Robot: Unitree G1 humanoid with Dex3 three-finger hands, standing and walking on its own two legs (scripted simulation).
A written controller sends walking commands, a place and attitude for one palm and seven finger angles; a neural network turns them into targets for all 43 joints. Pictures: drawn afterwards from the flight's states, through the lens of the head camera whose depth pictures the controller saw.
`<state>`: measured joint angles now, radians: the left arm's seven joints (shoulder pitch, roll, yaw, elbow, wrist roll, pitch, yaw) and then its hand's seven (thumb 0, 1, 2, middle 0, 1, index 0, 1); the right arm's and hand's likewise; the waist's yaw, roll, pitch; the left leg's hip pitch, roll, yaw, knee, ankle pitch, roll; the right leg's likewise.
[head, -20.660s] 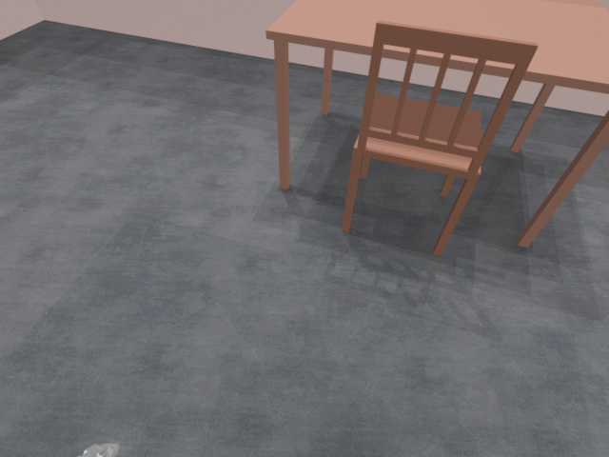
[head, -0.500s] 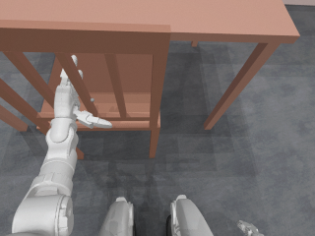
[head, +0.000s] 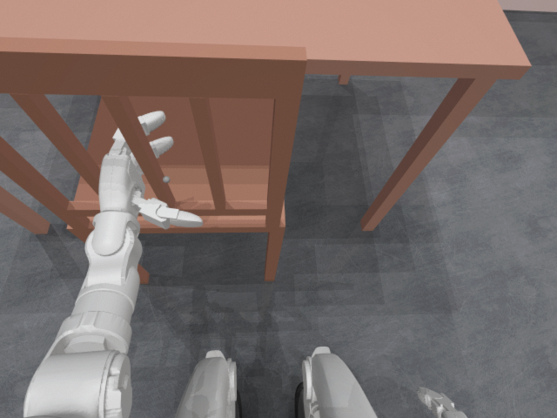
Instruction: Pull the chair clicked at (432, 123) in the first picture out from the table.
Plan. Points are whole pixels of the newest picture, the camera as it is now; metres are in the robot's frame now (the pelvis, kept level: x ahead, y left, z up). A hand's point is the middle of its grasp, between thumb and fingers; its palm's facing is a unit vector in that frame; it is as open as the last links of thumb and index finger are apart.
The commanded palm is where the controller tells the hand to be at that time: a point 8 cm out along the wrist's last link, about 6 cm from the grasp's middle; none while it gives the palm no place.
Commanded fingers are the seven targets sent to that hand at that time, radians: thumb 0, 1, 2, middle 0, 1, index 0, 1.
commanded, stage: hook a spindle and tug to test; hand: left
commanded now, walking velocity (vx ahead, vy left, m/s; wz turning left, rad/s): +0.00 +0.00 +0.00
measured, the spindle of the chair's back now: (148, 161) +0.47 +0.18 +0.02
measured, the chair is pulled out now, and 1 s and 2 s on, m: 0.00 0.02 0.12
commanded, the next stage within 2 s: step backward, pulling the chair out in 1.10 s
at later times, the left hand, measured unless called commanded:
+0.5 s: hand (163, 177) +0.45 +0.15 +0.02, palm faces +0.01 -1.00 -0.02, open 5.4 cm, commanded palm +0.41 +0.19 +0.02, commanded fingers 0.00 0.90 0.90 -0.50 -1.45 -0.50 -1.45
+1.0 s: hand (165, 191) +0.42 +0.15 +0.02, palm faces +0.00 -1.00 -0.01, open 5.1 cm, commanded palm +0.38 +0.19 +0.02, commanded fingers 0.00 0.90 0.90 -0.50 -1.45 -0.50 -1.45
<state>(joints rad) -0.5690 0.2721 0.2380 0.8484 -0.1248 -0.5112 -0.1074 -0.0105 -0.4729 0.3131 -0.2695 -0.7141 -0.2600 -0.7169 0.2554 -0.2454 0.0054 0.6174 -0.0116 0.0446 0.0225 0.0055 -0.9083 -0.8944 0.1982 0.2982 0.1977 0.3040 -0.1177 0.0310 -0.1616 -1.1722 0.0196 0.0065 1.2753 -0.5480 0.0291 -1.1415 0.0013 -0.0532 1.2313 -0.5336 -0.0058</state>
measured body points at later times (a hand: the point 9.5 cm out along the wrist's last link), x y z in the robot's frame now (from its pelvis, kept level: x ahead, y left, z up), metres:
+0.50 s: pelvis +0.01 +0.00 +0.00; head +0.15 +0.02 +0.43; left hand +0.44 +0.21 +0.03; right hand +0.09 -0.26 -0.12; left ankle +0.02 +0.10 -0.62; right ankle +0.02 -0.12 -0.62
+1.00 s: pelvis +0.03 +0.00 +0.01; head +0.16 +0.01 +0.44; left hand +0.42 +0.20 +0.03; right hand +0.13 -0.25 -0.10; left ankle +0.02 +0.10 -0.62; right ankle +0.02 -0.12 -0.62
